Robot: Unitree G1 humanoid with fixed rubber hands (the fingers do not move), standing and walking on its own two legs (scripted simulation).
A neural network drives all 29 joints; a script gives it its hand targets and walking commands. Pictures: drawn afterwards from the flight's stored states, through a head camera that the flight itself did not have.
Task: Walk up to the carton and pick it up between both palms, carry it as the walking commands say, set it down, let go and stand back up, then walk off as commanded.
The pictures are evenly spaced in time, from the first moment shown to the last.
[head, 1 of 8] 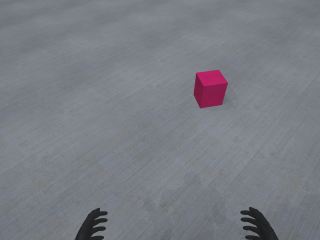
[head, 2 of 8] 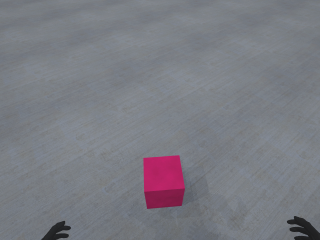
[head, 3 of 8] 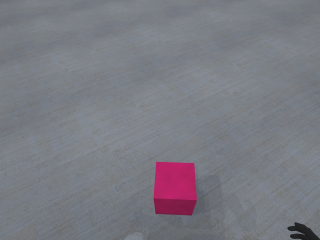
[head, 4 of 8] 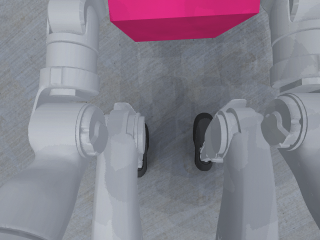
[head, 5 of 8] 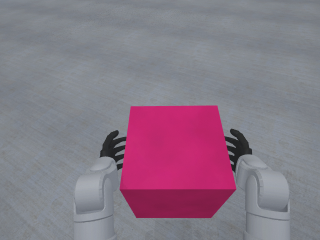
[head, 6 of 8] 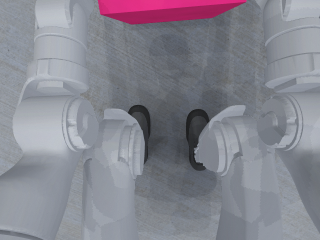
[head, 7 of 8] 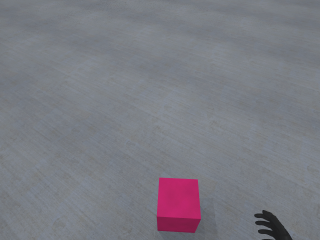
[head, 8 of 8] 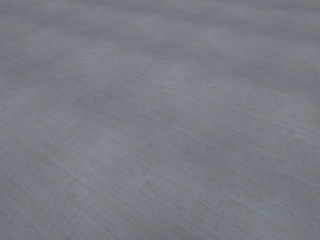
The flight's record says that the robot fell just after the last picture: no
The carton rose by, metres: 0.70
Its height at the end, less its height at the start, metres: +0.00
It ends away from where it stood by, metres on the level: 1.68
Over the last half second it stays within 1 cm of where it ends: yes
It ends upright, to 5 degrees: yes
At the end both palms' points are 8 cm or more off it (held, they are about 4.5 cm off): yes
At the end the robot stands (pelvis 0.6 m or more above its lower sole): yes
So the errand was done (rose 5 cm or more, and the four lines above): yes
